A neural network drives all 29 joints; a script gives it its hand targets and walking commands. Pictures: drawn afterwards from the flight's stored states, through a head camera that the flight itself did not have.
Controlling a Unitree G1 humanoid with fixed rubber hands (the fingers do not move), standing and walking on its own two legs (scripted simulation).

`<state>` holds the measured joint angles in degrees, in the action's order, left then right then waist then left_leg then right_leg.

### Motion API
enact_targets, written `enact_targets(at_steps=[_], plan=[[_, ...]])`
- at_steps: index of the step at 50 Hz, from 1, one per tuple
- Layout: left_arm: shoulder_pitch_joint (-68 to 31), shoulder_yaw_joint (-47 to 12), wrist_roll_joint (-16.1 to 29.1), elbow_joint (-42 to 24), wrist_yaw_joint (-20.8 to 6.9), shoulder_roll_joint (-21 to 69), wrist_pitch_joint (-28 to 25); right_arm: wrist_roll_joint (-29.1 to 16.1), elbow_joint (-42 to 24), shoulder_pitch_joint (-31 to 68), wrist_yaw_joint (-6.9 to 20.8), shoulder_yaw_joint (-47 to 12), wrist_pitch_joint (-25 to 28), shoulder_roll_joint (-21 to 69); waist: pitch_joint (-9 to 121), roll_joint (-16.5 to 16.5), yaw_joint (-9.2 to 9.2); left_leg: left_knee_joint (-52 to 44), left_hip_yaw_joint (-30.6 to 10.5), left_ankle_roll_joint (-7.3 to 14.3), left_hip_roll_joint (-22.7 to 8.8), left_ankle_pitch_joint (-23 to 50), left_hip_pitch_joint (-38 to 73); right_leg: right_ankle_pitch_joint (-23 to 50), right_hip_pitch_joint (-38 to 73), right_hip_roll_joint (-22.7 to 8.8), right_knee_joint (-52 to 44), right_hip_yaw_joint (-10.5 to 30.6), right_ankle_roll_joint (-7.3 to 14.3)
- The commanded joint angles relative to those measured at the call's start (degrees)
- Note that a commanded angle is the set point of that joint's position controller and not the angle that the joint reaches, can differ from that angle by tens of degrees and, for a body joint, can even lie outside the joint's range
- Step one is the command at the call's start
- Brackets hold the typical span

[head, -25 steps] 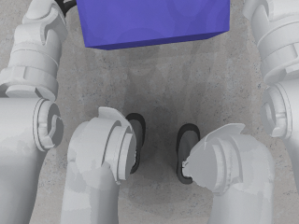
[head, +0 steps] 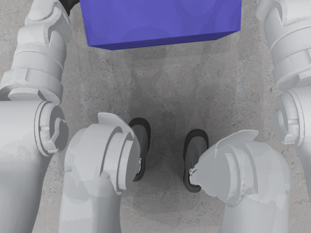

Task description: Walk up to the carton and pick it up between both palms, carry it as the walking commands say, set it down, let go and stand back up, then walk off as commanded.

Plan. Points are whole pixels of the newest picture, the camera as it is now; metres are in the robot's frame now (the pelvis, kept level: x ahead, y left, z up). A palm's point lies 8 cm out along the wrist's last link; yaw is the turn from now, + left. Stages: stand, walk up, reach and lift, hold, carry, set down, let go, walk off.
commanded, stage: set down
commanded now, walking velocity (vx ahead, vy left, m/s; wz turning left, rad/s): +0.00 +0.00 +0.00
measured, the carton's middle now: out of the picture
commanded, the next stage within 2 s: none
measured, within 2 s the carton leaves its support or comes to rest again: neither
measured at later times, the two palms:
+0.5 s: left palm out of the picture +0.51 +0.28 -0.18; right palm out of the picture +0.59 -0.11 -0.18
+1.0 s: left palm out of the picture +0.52 +0.31 -0.09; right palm out of the picture +0.61 -0.12 -0.09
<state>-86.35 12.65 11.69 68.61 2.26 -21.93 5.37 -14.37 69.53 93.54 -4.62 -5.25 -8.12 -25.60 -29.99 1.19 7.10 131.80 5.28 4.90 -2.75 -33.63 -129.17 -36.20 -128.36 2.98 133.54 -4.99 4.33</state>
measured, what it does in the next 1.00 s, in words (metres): stands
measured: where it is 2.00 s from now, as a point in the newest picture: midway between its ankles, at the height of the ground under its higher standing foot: (165, 164)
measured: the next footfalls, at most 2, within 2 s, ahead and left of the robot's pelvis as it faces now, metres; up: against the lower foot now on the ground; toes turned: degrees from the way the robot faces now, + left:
none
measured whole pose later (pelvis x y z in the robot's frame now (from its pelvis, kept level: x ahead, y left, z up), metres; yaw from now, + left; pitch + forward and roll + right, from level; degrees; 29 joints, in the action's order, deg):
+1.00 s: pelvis +0.00 +0.00 +0.04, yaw +1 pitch +30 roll +0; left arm -85.3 11.7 14.9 57.2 3.5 -28.6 10.5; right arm -13.2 57.4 91.2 -4.2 2.2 -13.1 -29.6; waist -29.9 1.8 7.1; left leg 125.5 4.7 4.5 -1.2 -32.9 -122.5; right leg -37.3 -120.4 2.5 127.7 -3.9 3.4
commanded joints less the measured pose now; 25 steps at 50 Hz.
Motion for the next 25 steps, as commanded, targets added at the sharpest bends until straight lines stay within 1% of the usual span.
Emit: enact_targets(at_steps=[1,2,3,4,5,6,7,8,9,10,11,12,13,14,15,16,17,18,19,20,21,22,23,24,25], plan=[[-23.9,-0.5,-0.5,-8.8,-1.1,-4.6,-3.2,-0.4,-11.1,25.5,2.8,0.9,2.8,3.0,58.7,4.0,6.51,-8.2,-8.2,-3.8,1.8,25.6,28.7,19.7,28.9,0.8,-7.2,9.7,-2.1],[-22.6,-0.9,0.9,-7.6,-0.7,-4.5,-3.1,-0.1,-12.5,26.7,2.3,1.2,2.9,0.6,59.4,3.8,5.03,-8.6,-8.9,-3.6,1.8,25.3,29.0,19.3,28.8,0.5,-7.6,9.7,-2.3],[-22.1,0.1,0.0,-6.3,0.0,-7.1,-3.2,0.3,-9.9,25.6,1.9,1.7,2.3,0.5,59.2,3.7,6.11,-8.8,-8.9,-3.8,1.5,25.3,29.5,18.3,27.9,0.6,-7.4,9.7,-2.3],[-22.6,-0.5,1.5,-6.3,0.2,-6.6,-3.3,0.5,-9.6,25.3,1.8,1.0,2.2,0.0,58.8,4.8,5.00,-8.4,-8.7,-3.9,1.5,24.5,28.8,17.5,27.5,0.0,-7.9,10.1,-2.4],[-22.6,0.1,0.7,-5.6,0.4,-7.3,-3.2,1.5,-8.2,25.1,1.6,1.6,2.0,-0.7,57.3,5.3,4.79,-9.0,-9.1,-3.8,1.6,24.2,27.3,18.1,26.8,0.2,-7.7,10.2,-2.6],[-23.1,-0.1,0.9,-4.9,0.9,-8.2,-3.3,0.8,-7.7,25.5,1.5,1.1,2.0,-1.6,59.4,5.1,4.86,-8.8,-9.6,-4.0,1.1,24.6,29.0,18.0,28.5,-0.3,-7.3,10.6,-2.3],[-21.6,-0.2,1.2,-4.0,0.9,-8.0,-3.3,1.6,-7.3,24.3,1.3,1.9,1.9,-1.8,58.0,4.9,4.13,-9.0,-9.5,-3.9,1.3,24.5,29.3,17.2,26.7,-0.5,-7.7,10.2,-2.5],[-22.0,-0.2,1.2,-3.9,1.2,-9.6,-3.3,2.0,-7.0,24.4,1.1,3.1,2.0,-4.0,59.6,4.6,3.41,-8.8,-10.5,-4.0,1.0,26.5,29.8,18.6,25.8,-0.6,-6.8,10.2,-2.6],[-21.8,0.1,1.8,-5.1,1.0,-9.2,-3.8,2.5,-7.2,23.4,1.0,2.8,2.3,-3.4,60.7,4.5,3.55,-7.9,-9.7,-4.2,1.4,26.7,29.9,18.8,26.5,-0.6,-7.0,10.9,-2.2],[-22.8,-0.4,2.4,-4.0,1.3,-10.4,-3.4,1.6,-6.5,24.6,0.7,2.4,2.0,-4.8,62.2,4.7,2.97,-8.4,-9.9,-4.3,0.9,27.1,31.1,19.5,28.2,-0.9,-7.1,10.5,-2.6],[-22.7,0.0,1.7,-4.7,1.6,-11.0,-4.1,1.7,-7.6,24.5,0.8,2.5,2.6,-5.3,63.2,4.6,3.81,-7.9,-10.3,-4.1,1.3,29.0,33.2,20.3,26.2,-0.4,-6.5,10.4,-2.8],[-21.9,-0.4,1.9,-4.5,1.7,-11.5,-3.9,1.5,-8.9,25.0,0.7,3.4,2.8,-6.3,65.0,3.7,3.30,-7.5,-11.0,-3.9,1.0,30.5,35.2,20.3,25.5,-0.6,-6.0,10.2,-2.7],[-21.7,0.1,1.6,-4.3,2.0,-12.3,-4.1,1.7,-8.6,24.6,0.5,3.8,3.1,-7.6,65.3,2.4,3.94,-7.8,-11.0,-4.4,0.8,31.7,36.3,19.8,24.4,-0.7,-6.5,10.5,-2.6],[-19.9,0.4,1.5,-3.6,2.1,-12.6,-3.9,1.4,-7.2,22.6,0.7,3.4,3.0,-7.6,64.8,3.2,4.30,-7.7,-10.7,-4.3,1.0,30.7,36.2,19.4,24.4,-0.7,-6.1,10.1,-2.9],[-19.9,-0.3,2.2,-2.0,2.2,-12.3,-3.5,1.5,-5.4,21.8,0.7,3.5,2.5,-7.8,63.9,3.3,3.84,-8.0,-11.5,-4.2,0.6,30.8,38.0,18.0,22.5,-1.1,-6.4,9.9,-2.6],[-18.6,-0.4,2.4,-2.6,2.2,-11.3,-3.5,1.0,-7.2,21.9,0.9,2.7,2.7,-7.5,64.5,2.9,4.01,-7.7,-11.1,-4.4,0.9,31.6,38.8,18.5,22.8,-0.9,-6.5,10.0,-2.5],[-16.2,-0.3,2.2,-0.3,1.7,-11.2,-3.5,2.1,-5.2,19.5,1.0,3.5,2.5,-6.7,62.0,4.2,3.04,-8.2,-11.6,-3.9,0.6,29.6,36.1,17.3,21.8,-1.0,-6.6,10.1,-2.5],[-18.9,1.0,2.4,-0.5,1.9,-12.9,-3.3,3.2,-5.0,21.2,0.7,4.7,2.5,-9.5,61.6,5.2,2.96,-7.8,-11.3,-4.2,0.5,28.5,34.4,17.0,22.6,-1.3,-6.6,10.5,-2.4],[-18.4,0.3,2.0,-1.7,1.7,-11.7,-3.8,3.3,-7.5,22.7,0.8,5.3,3.1,-9.5,62.5,4.0,2.54,-8.1,-11.8,-3.8,0.8,29.2,35.6,17.0,21.9,-1.2,-6.3,10.1,-2.7],[-18.0,0.9,1.9,-1.0,1.8,-12.9,-3.5,3.0,-6.6,21.7,0.8,5.1,2.7,-9.1,62.3,4.2,3.10,-8.1,-11.7,-3.7,0.9,28.7,35.1,16.9,22.2,-1.2,-6.6,10.4,-2.7],[-18.1,0.8,1.7,-1.6,1.7,-13.4,-3.6,2.5,-7.7,22.5,0.8,5.0,3.0,-9.7,62.8,4.0,3.62,-7.6,-11.1,-4.0,0.5,29.8,35.6,17.4,23.1,-1.2,-7.0,10.7,-2.7],[-18.4,0.5,2.1,-0.8,1.4,-12.6,-3.5,2.5,-6.7,20.8,0.9,4.2,2.6,-8.5,61.2,5.1,3.21,-8.0,-11.5,-3.6,0.5,29.6,35.4,17.9,22.8,-1.2,-6.9,10.3,-2.7],[-18.5,1.1,1.9,-3.1,1.5,-14.5,-3.9,3.1,-9.2,22.6,0.9,6.3,3.1,-11.3,64.2,4.7,2.88,-7.1,-11.7,-3.6,0.4,30.3,36.9,17.2,21.6,-1.3,-5.9,10.2,-2.9],[-19.1,0.2,2.3,-2.5,1.6,-14.3,-3.9,2.1,-7.1,22.4,1.0,5.2,2.7,-10.4,63.2,3.0,4.12,-7.3,-11.3,-3.6,0.5,30.2,38.5,16.0,21.3,-1.6,-6.3,10.4,-2.6],[-20.5,0.4,2.5,-4.7,1.6,-14.8,-4.1,1.7,-8.6,22.6,1.1,4.6,2.7,-10.0,63.9,4.3,4.10,-7.6,-11.5,-3.4,0.5,29.9,37.9,16.8,21.6,-1.5,-6.8,10.4,-2.6]])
